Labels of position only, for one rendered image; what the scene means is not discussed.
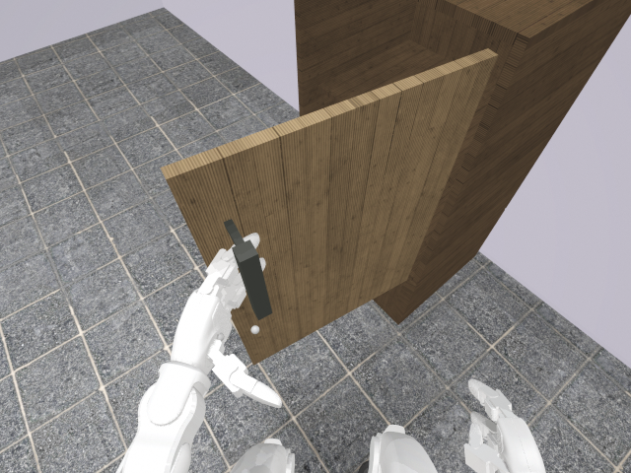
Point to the handle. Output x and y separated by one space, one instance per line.
250 268

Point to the cupboard door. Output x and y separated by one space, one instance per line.
341 198

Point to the left robot hand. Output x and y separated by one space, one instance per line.
206 314

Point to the left robot forearm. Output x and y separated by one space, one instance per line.
169 415

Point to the right robot hand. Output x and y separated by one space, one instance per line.
511 447

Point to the robot right thigh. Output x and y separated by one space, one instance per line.
395 452

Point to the robot left thigh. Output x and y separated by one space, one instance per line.
266 458

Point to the robot thigh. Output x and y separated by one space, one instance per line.
266 458
395 452

